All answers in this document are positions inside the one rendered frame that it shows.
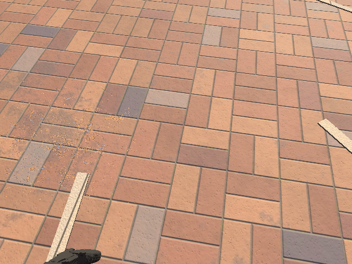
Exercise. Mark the robot left hand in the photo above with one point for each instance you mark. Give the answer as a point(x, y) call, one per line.
point(72, 256)

